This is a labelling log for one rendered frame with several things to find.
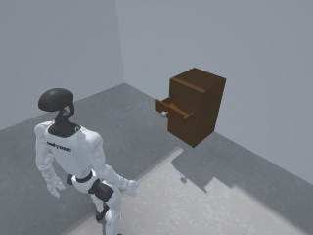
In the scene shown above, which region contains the cabinet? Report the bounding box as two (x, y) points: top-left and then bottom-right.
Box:
(167, 68), (227, 148)

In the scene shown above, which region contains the handle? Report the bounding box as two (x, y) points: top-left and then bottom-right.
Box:
(160, 111), (168, 118)

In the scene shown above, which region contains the right robot forearm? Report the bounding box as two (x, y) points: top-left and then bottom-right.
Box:
(104, 166), (131, 191)

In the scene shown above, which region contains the robot right thigh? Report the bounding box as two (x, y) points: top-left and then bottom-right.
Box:
(93, 180), (122, 225)

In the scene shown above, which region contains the left robot foot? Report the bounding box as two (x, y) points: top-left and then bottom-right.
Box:
(95, 201), (109, 221)

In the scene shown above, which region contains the left robot hand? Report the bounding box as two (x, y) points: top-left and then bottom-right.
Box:
(47, 177), (66, 198)

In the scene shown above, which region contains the left robot forearm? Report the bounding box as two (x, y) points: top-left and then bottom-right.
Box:
(36, 163), (58, 185)

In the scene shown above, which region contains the right robot upper arm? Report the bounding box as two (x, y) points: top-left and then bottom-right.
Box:
(78, 129), (110, 180)

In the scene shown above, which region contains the left robot upper arm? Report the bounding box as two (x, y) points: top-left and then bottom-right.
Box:
(34, 121), (54, 166)

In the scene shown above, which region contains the drawer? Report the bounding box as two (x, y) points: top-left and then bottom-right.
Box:
(155, 93), (199, 126)

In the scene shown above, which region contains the right robot hand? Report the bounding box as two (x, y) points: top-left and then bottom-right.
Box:
(125, 180), (140, 197)

